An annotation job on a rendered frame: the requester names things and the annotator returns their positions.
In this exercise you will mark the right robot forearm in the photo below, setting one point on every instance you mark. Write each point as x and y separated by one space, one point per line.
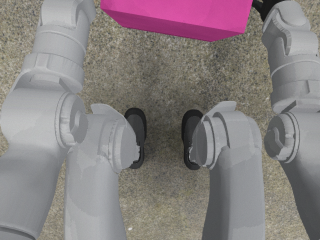
293 58

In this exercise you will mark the left robot forearm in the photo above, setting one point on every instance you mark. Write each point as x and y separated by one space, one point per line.
60 45

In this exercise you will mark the robot right hand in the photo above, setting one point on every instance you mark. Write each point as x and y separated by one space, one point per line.
265 7

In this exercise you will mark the robot left upper arm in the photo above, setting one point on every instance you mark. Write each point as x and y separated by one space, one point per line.
40 126

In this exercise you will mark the robot left thigh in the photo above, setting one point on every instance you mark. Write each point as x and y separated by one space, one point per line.
91 207

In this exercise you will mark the robot left shin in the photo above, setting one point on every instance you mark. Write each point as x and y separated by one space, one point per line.
104 109

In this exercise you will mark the robot right upper arm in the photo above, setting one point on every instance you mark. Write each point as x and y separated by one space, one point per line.
293 138

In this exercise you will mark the carton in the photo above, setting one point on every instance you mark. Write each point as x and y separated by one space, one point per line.
205 20

